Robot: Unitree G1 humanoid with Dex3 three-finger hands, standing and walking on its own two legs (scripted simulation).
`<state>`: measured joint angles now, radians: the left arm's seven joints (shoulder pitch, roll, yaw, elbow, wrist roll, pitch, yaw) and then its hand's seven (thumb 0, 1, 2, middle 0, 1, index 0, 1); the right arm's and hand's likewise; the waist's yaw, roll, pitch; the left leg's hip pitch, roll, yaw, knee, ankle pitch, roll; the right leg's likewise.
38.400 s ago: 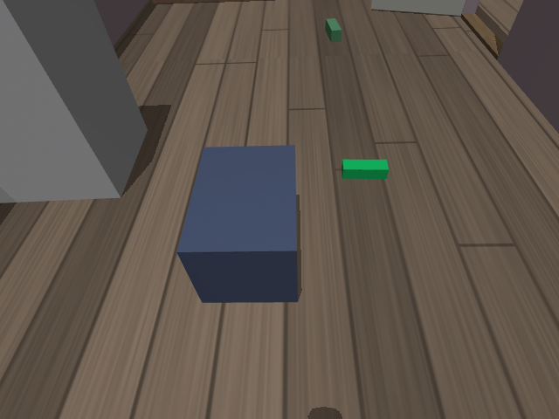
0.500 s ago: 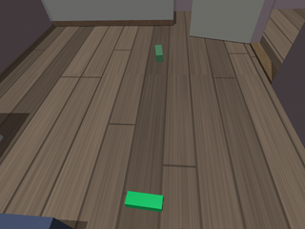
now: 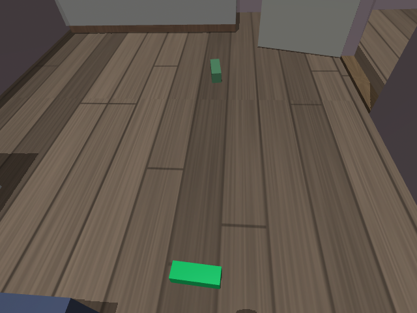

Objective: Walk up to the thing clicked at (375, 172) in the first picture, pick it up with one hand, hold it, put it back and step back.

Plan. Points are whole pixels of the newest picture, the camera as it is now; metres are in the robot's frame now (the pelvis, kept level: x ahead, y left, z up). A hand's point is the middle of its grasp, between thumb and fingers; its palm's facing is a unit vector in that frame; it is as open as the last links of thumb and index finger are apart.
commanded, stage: stand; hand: left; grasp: from above
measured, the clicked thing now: (196, 274) +0.41 +0.15 -0.75
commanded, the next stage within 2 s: step back in 0.56 s
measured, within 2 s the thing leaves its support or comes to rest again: neither
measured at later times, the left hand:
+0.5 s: hand out of the picture +0.08 +0.25 -0.16, palm faces +0.00 -0.94 -0.34, open 7.4 cm
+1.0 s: hand out of the picture +0.09 +0.30 -0.18, palm faces -0.03 -0.92 -0.39, open 7.4 cm
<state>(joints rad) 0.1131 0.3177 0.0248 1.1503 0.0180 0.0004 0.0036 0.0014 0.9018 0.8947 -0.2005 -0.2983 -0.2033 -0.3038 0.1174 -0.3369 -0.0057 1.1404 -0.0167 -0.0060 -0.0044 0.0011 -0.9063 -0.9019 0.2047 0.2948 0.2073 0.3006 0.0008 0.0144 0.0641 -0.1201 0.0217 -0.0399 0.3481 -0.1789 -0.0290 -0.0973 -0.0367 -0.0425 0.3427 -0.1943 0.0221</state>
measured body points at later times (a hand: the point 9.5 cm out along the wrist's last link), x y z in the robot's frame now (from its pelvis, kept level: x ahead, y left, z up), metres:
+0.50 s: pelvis +0.01 +0.00 +0.00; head +0.02 +0.00 +0.45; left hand +0.08 +0.30 -0.13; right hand +0.08 -0.30 -0.14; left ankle +0.01 +0.14 -0.75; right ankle +0.00 -0.13 -0.75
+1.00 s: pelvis -0.06 +0.04 -0.03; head +0.01 +0.06 +0.42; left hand +0.09 +0.35 -0.16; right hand +0.00 -0.28 -0.14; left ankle -0.05 +0.14 -0.75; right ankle -0.06 -0.11 -0.69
